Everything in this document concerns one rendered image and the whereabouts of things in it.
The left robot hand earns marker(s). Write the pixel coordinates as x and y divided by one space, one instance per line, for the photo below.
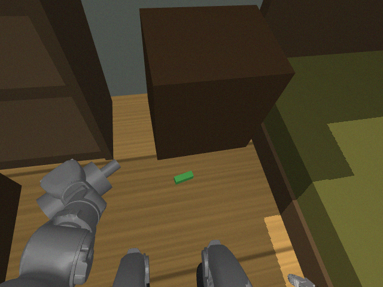
55 181

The bed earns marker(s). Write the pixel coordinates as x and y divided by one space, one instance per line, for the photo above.
321 144

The right robot hand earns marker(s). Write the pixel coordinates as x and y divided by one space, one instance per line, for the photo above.
298 281

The bookshelf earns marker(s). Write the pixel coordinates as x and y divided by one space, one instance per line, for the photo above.
55 104

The left robot arm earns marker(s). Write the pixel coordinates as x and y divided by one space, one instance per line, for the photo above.
60 252

